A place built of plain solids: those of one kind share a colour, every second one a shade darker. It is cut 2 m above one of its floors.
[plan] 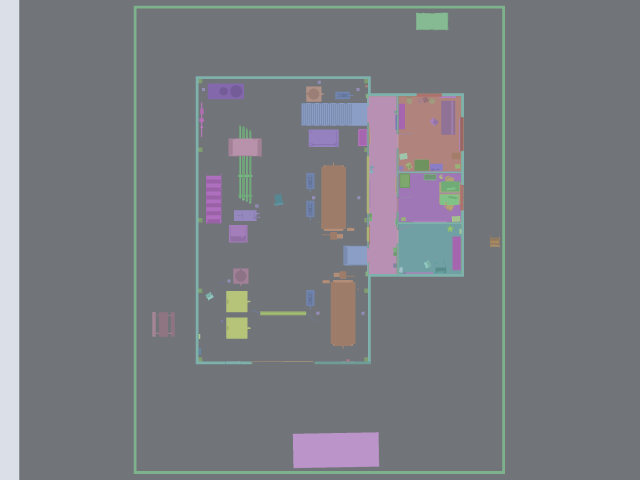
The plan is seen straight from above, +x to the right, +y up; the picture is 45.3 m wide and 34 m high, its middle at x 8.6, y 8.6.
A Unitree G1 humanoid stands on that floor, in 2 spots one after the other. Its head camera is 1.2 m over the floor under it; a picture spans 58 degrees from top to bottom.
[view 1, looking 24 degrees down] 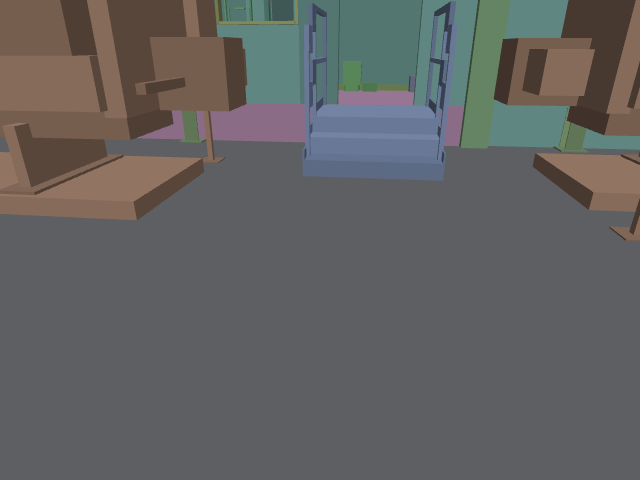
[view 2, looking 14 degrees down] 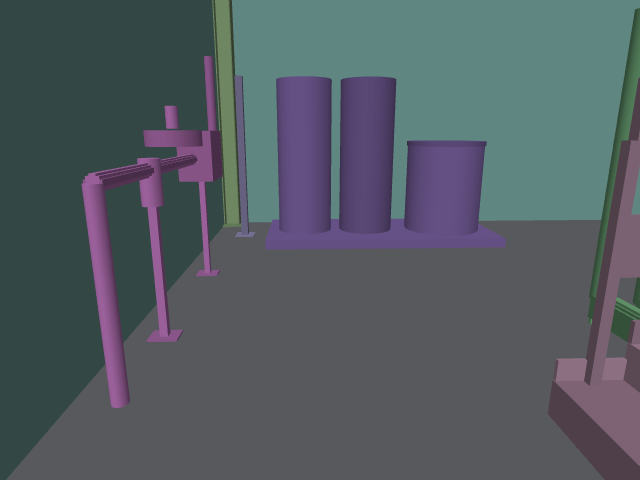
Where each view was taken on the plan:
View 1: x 6.00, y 7.50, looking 7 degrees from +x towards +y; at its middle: ground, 2.95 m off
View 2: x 1.07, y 14.16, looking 88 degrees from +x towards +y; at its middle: softener_pair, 4.55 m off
